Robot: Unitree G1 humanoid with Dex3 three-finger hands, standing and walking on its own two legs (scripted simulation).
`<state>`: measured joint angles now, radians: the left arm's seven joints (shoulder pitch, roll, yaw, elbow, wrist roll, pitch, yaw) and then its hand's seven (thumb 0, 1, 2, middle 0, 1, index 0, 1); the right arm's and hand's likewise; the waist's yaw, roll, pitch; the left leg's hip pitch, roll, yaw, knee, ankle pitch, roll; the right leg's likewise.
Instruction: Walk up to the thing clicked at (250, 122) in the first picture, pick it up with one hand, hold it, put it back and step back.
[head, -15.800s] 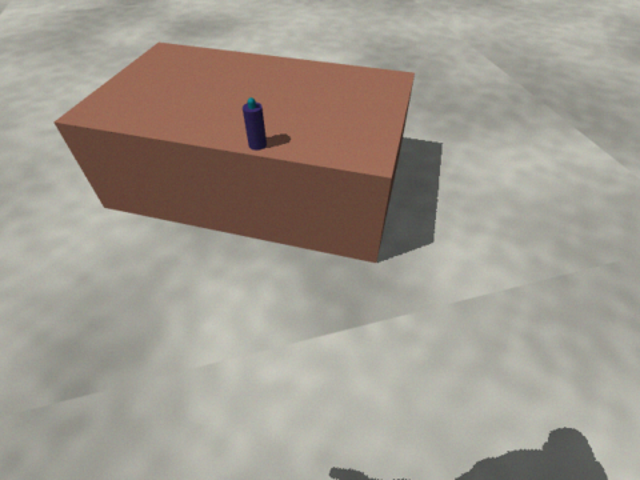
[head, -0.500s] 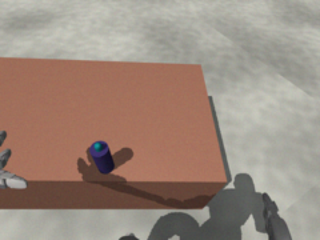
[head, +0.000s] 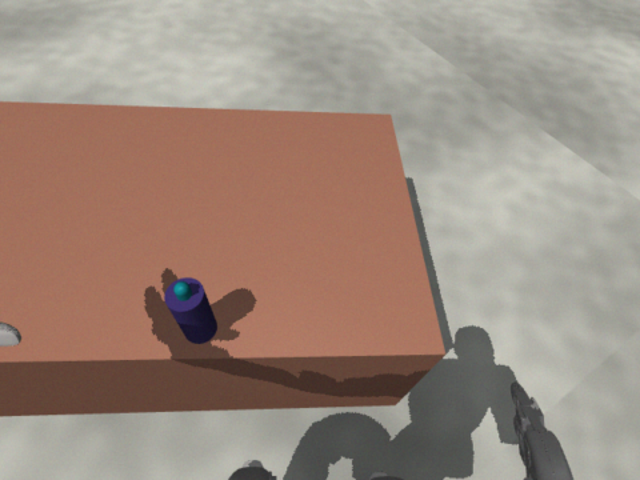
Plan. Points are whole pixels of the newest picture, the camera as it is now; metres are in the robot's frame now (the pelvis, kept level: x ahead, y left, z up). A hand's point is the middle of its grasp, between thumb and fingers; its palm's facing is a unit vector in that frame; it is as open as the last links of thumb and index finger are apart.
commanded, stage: go down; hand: left
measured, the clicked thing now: (191, 309) +0.42 +0.22 -0.19
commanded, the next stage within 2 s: approach in 0.24 s
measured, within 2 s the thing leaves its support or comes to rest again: neither
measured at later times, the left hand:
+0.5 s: hand out of the picture +0.35 +0.40 +0.05, palm faces +0.25 -0.96 -0.07, open 17.7 cm
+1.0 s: hand (133, 306) +0.41 +0.31 -0.16, palm faces +0.19 -0.98 +0.04, open 17.7 cm
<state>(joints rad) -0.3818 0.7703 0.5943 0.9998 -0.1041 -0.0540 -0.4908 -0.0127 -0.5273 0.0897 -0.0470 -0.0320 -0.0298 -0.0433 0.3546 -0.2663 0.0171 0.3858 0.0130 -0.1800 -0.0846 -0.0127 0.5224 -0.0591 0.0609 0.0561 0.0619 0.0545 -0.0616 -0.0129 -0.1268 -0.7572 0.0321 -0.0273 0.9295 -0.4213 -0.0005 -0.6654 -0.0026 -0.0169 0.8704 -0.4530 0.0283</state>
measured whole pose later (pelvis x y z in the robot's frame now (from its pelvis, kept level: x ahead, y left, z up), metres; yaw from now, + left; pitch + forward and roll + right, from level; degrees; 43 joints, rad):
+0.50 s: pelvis +0.00 +0.01 -0.01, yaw +0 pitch +16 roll -3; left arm -0.48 0.83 0.63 1.11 -0.14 -0.14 -0.52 -0.01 -0.57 0.04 -0.06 -0.02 -0.04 -0.03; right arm 0.33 -0.26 0.03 0.39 0.01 -0.18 -0.08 -0.01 0.53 -0.06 0.06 0.06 0.06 0.05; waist -0.09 -0.02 -0.13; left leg -0.83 0.03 -0.03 0.97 -0.43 0.01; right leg -0.73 0.00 -0.02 0.90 -0.45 0.04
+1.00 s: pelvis -0.04 +0.01 -0.11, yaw -3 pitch +30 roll -8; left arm -0.61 0.72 0.70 1.17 -0.16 -0.62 -0.41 -0.02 -0.59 0.04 -0.06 -0.05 -0.04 -0.07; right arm 0.31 -0.30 -0.04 0.12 -0.10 -0.19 0.02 -0.01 0.50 -0.06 0.06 0.06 0.06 0.05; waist -0.27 -0.08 -0.14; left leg -1.45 0.05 -0.10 1.46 -0.55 0.00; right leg -1.32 0.03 -0.07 1.36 -0.58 0.03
